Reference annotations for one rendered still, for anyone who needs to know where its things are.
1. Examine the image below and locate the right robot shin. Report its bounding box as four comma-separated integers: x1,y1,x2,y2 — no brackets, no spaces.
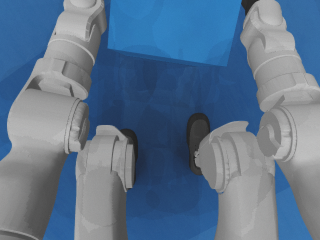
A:
194,121,276,181

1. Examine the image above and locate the robot left upper arm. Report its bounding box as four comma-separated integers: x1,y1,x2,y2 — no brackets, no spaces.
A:
0,88,90,240

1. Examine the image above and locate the robot right hand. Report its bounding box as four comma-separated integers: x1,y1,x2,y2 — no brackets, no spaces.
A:
241,0,259,16

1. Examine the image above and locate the robot right upper arm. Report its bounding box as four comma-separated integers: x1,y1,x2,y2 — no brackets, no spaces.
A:
256,103,320,240

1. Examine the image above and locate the carton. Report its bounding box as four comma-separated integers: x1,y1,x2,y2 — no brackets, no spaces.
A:
107,0,242,67

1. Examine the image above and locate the robot left thigh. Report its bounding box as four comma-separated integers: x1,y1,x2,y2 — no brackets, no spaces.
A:
74,135,135,240

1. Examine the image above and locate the right robot forearm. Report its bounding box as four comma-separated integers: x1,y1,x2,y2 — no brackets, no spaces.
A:
240,0,320,113

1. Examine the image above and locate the left robot forearm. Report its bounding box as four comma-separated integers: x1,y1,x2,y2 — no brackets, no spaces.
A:
7,0,107,141

